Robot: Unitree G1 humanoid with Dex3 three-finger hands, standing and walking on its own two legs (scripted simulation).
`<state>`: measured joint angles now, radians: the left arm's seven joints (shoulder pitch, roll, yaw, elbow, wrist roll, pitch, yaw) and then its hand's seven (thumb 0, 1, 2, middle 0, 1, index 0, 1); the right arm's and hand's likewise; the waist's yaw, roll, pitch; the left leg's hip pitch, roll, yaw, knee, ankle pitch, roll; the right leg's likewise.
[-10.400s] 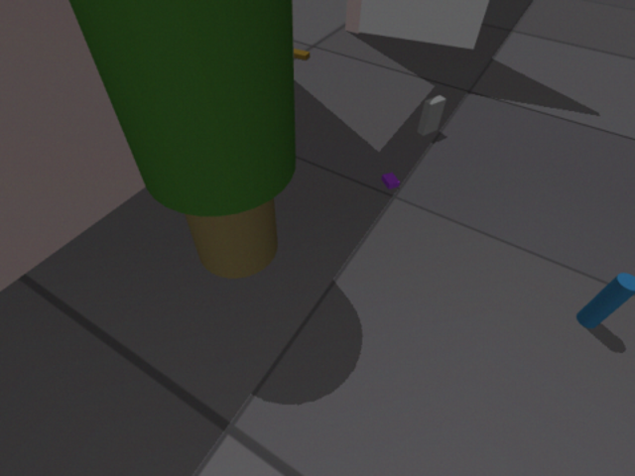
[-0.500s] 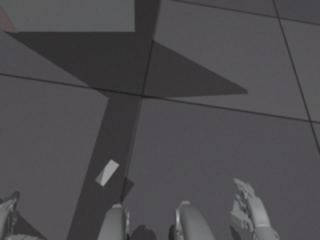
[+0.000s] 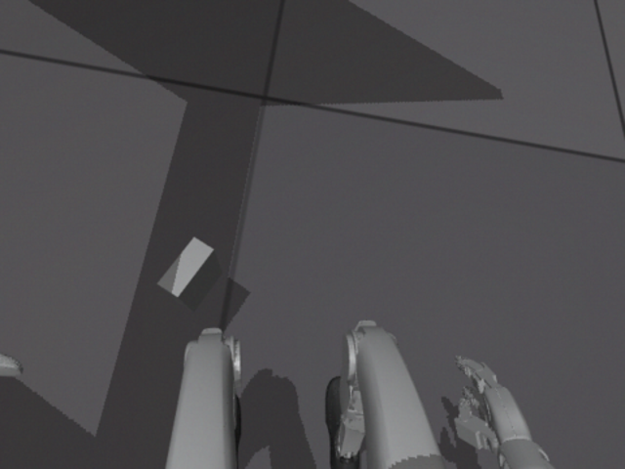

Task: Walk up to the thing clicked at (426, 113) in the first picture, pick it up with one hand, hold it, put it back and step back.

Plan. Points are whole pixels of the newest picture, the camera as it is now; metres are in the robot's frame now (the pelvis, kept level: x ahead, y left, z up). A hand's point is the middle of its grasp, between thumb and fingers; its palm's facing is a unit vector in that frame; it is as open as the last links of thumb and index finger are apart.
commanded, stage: go down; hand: left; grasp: from the side
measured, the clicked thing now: (194, 277) +0.44 +0.20 -0.43
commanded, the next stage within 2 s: approach in 1.32 s
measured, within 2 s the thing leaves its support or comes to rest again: neither
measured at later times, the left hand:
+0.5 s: hand out of the picture +0.35 +0.38 -0.10, palm faces +0.13 -0.98 -0.16, open 17.3 cm
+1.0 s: hand (1, 278) +0.36 +0.39 -0.12, palm faces +0.13 -0.98 -0.14, open 17.5 cm
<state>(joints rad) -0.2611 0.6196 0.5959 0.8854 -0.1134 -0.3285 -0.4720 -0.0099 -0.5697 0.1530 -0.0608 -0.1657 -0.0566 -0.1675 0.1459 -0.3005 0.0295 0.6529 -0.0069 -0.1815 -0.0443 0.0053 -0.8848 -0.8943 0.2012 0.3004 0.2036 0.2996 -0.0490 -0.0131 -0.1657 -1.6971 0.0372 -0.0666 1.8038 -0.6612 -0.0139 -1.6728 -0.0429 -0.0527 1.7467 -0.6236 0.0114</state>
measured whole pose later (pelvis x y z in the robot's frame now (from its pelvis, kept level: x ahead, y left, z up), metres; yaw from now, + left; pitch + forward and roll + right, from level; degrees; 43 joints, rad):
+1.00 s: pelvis -0.02 +0.01 -0.11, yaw -2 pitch +32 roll -6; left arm -0.50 0.80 0.74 1.00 -0.16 -0.37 -0.65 -0.01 -0.56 0.13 -0.04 -0.11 -0.03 -0.11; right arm 0.12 -0.35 0.09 0.68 -0.02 -0.18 -0.03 0.00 -0.91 -0.90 0.20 0.30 0.20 0.30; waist -0.08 -0.02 -0.12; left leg -2.04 0.03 -0.11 2.16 -0.69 -0.01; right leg -2.00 -0.04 -0.06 2.08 -0.64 0.02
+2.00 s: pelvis -0.03 +0.01 -0.21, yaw -7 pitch +23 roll -11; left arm -0.58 0.78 0.75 1.25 -0.24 -0.77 -0.63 -0.01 -0.59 0.07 -0.07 -0.10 -0.05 -0.12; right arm -0.04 -0.37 0.26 0.64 -0.17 -0.14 0.04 0.00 -0.92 -0.90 0.20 0.30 0.20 0.30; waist -0.18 -0.16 0.11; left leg -2.24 0.02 -0.21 2.53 -0.71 -0.01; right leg -2.16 -0.01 -0.12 2.37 -0.62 0.04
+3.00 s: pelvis -0.04 +0.02 -0.24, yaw -11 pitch +13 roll -16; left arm -0.59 0.70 0.44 1.37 -0.10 -1.12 -0.04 -0.01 -0.52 0.13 -0.03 -0.09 -0.03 -0.09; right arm -0.14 -0.37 0.44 0.60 -0.33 -0.01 0.17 0.00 -0.93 -0.91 0.20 0.30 0.20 0.30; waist -0.23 -0.23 0.25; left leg -2.22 0.00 -0.33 2.65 -0.70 0.00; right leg -2.08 0.02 -0.21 2.40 -0.58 0.07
